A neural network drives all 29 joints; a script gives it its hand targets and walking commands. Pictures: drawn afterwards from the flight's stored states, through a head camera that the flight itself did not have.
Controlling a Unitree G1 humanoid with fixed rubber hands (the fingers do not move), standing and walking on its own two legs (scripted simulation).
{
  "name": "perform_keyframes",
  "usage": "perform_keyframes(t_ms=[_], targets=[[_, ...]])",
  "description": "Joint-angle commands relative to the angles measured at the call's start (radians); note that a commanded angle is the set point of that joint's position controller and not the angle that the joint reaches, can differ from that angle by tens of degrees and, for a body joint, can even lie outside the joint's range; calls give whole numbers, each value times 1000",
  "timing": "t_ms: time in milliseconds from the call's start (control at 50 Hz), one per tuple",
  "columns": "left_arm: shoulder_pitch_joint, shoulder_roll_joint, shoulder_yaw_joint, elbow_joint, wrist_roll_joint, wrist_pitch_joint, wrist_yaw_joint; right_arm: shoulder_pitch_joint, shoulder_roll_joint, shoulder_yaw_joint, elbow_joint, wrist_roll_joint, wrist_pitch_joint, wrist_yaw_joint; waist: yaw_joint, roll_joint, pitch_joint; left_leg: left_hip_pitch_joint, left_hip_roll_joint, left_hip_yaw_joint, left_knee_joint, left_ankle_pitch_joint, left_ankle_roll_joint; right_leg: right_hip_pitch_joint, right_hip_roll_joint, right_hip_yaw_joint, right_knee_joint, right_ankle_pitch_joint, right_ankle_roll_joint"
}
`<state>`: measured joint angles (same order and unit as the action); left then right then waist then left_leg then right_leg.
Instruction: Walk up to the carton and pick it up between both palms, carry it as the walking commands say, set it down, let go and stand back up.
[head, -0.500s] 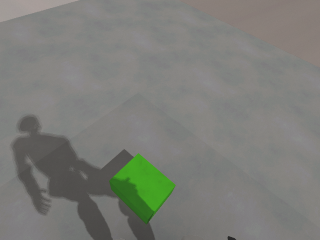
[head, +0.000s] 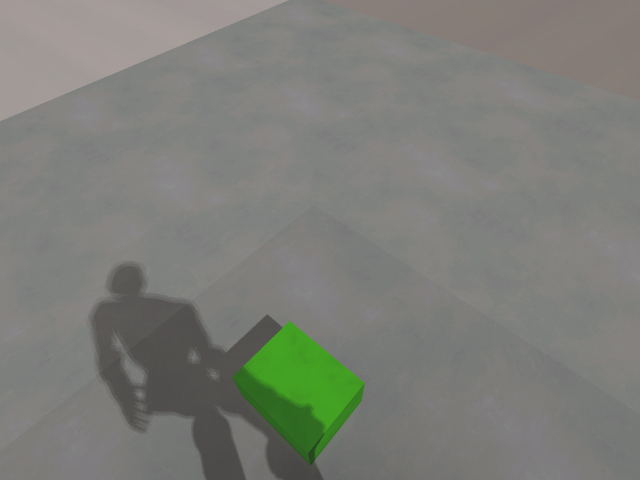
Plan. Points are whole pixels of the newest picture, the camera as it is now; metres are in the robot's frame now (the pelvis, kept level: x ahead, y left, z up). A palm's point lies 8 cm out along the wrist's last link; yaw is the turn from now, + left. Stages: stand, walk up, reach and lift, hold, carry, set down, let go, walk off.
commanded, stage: walk up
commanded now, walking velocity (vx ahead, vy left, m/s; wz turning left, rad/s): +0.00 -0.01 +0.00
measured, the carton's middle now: (299, 389) +0.46 +0.07 -0.70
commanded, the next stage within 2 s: none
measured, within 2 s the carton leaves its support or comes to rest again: neither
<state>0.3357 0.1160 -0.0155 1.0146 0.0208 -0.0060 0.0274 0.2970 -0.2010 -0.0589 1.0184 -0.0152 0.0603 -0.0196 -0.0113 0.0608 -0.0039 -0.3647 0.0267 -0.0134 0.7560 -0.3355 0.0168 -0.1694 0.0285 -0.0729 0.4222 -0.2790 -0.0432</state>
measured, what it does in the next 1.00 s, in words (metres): steps on the spot: left foot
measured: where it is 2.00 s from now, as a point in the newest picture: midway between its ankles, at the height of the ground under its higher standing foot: outside the picture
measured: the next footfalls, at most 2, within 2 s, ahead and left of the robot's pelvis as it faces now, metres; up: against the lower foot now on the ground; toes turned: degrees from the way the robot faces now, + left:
left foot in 0.10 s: +0.00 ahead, +0.12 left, +0.00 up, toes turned +0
left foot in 1.36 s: +0.05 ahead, +0.28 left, +0.00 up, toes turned -8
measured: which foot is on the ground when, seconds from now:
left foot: up 0.00-0.08, down 0.10-1.00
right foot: down 0.00-1.00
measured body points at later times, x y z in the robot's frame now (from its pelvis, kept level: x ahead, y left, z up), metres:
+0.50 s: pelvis +0.00 +0.01 +0.00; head +0.01 +0.02 +0.45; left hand +0.01 +0.23 -0.16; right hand -0.01 -0.20 -0.15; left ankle -0.04 +0.12 -0.74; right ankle -0.04 -0.09 -0.74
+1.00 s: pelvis -0.02 +0.03 -0.01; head +0.00 +0.02 +0.44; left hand +0.03 +0.26 -0.16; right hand -0.02 -0.21 -0.16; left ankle -0.04 +0.12 -0.74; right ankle -0.04 -0.09 -0.74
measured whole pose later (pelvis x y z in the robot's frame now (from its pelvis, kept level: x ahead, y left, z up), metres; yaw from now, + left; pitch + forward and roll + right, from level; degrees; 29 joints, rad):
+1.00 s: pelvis -0.02 +0.03 -0.01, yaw -6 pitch +1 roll +0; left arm 0.28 0.17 0.05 1.01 0.00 0.01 0.03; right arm 0.27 -0.15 -0.07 1.02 -0.02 0.02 -0.05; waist 0.00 0.00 0.02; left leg -0.22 0.01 0.11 0.54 -0.34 0.02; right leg -0.26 0.02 0.04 0.56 -0.30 -0.01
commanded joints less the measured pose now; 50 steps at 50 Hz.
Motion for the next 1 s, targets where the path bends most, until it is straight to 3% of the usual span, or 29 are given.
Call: perform_keyframes(t_ms=[0, 20, 40, 60, 80, 100, 140, 240, 360, 380, 400, 440, 480, 500, 520, 540, 580, 620, 680, 700, 720, 760, 780, 820, 860, 880, 920, 960, 980], targets=[[22, 155, 21, -33, -14, -39, 22, -5, -57, 4, -34, 2, -27, -16, -4, -199, 27, 104, 0, 12, -277, -8, -8, 102, -281, 221, -114, 535, -71], [-5, 144, 17, -20, -15, -36, 24, 8, -19, 18, -15, 7, -35, -14, -31, -180, 34, 151, 4, 3, -360, 101, -3, 97, -243, 199, -99, 521, -62], [15, 140, 24, -11, -22, -30, 25, 47, -30, 27, 5, 9, -44, -23, -12, -144, 39, 213, 25, -4, -432, 235, -7, 85, -226, 190, -80, 529, -43], [53, 122, 21, 4, -20, -36, 24, 73, -30, 23, 25, 16, -47, -21, -3, -28, -8, 286, 49, -32, -376, 349, -1, 89, -198, 175, -63, 566, -31], [34, 113, 23, 2, -17, -39, 22, 51, -26, 23, 22, 9, -55, -25, 6, -43, -44, 314, 77, -37, -393, 402, 6, 69, -167, 169, -65, 476, -19], [46, 93, 14, 23, -26, -37, 19, 84, -60, 23, 27, 6, -58, -27, 13, 5, 17, 301, 100, -58, -386, 467, -1, 18, -164, 178, -85, 447, -23], [-4, 113, 19, 18, -18, -31, 15, 32, -24, 24, 36, 15, -59, -15, 9, -41, 24, 254, 75, -28, -381, 386, -2, 74, -131, 147, -117, 427, 1], [27, 150, 29, 58, -16, -27, 18, 64, -47, 26, 59, 13, -65, -29, 18, -20, 46, 242, 70, -24, -417, 383, -23, 95, -140, 141, -90, 418, -6], [11, 109, 29, 77, -14, -18, 20, 46, -8, 27, 82, 2, -68, -27, 21, -106, 71, 248, 85, -38, -434, 358, 4, 41, -128, 138, -103, 308, 16], [4, 104, 29, 66, -22, -16, 25, 52, -17, 30, 78, 2, -69, -28, 16, -26, 87, 226, 86, -36, -417, 349, 7, 48, -134, 153, -94, 319, 3], [22, 108, 16, 89, -20, -20, 21, 81, -13, 36, 96, 2, -70, -32, 13, -8, 16, 267, 97, -48, -420, 392, 2, 55, -146, 150, -72, 322, -10], [-16, 140, 25, 91, -18, -21, 19, 76, -35, 31, 89, 6, -74, -26, -1, -65, 55, 255, 93, -31, -431, 368, 2, 40, -129, 135, -97, 296, -1], [7, 87, 14, 105, -19, -16, 19, 81, 13, 33, 105, 1, -78, -18, 4, -40, 71, 246, 76, -40, -434, 347, 5, 33, -122, 126, -91, 248, 9], [0, 103, 28, 93, -16, -14, 20, 92, 12, 38, 111, 3, -80, -23, 16, -73, 77, 226, 87, -42, -431, 395, 6, 65, -126, 125, -96, 264, 11], [9, 114, 25, 111, -14, -16, 24, 93, -3, 42, 126, 1, -72, -25, 23, -69, 79, 224, 86, -45, -450, 359, 3, 50, -120, 110, -98, 227, 13], [16, 114, 21, 93, -17, -11, 22, 105, -8, 37, 118, 5, -71, -28, 23, 3, 64, 239, 81, -30, -453, 329, -2, 47, -130, 136, -101, 226, 5], [43, 119, 25, 107, -9, -11, 23, 54, 9, 45, 105, 0, -81, -23, 32, -31, 80, 193, 84, -48, -448, 347, 8, 74, -122, 131, -95, 244, 11], [8, 127, 36, 56, -22, -5, 25, 35, -46, 2, 66, 6, -70, -28, 2, 22, 65, 165, 72, -11, -422, 243, -12, 41, -129, 106, -62, 194, -14], [-10, 97, 38, 37, -11, 1, 31, 54, -21, -3, 47, 7, -58, -23, -15, -68, 86, 142, 85, -30, -376, 201, -18, -14, -152, 126, -45, 230, -20], [-7, 104, 34, 31, -18, -6, 27, 90, -3, 0, 62, 2, -54, -30, -26, -25, 62, 204, 96, -35, -391, 237, -17, -57, -161, 137, -37, 239, -27], [29, 127, 41, 43, -21, -7, 33, 77, -31, -4, 52, 17, -57, -30, -7, -59, 47, 224, 108, -40, -399, 258, -20, -33, -144, 106, -35, 217, -5], [7, 111, 63, 5, -24, -7, 26, 93, -44, -25, 42, -1, -53, -38, -14, -28, 48, 227, 122, -43, -329, 240, -17, -97, -152, 172, 15, 180, -19], [-39, 130, 66, -15, -19, -8, 25, 63, -33, -23, 27, -4, -53, -39, -11, -111, 70, 232, 110, -31, -289, 225, 4, -137, -160, 183, 12, 225, -31], [-15, 168, 74, -19, -31, -4, 17, 36, -50, -37, -2, -11, -51, -45, -4, -31, 68, 203, 93, 8, -276, 144, -20, -151, -177, 234, -3, 196, -54], [-16, 191, 95, -38, -16, 3, 16, 12, -63, -35, -39, 9, -43, -41, 20, -182, 83, 165, 73, 5, -261, 64, -20, -158, -197, 272, -34, 183, -55], [-6, 184, 96, -46, -7, 2, 19, 31, -41, -34, -41, -4, -48, -40, 17, -183, 25, 173, 73, 4, -238, 125, -28, -118, -243, 310, -47, 254, -73], [18, 206, 105, -54, -25, 11, 9, 35, -63, -33, -56, -1, -52, -41, 27, -125, 22, 189, 83, 12, -219, 133, -36, -179, -244, 355, 35, 299, -81], [-22, 157, 95, -79, -13, 13, 11, 33, -75, -43, -38, -16, -49, -37, 7, 17, 0, 239, 139, -56, -308, 159, 2, -228, -183, 258, 85, 191, -31], [10, 194, 104, -82, -6, 17, 15, -10, -143, -68, -61, -23, -30, -31, 30, 64, 37, 146, 105, 29, -260, 113, 1, -172, -210, 292, 66, 147, -48]])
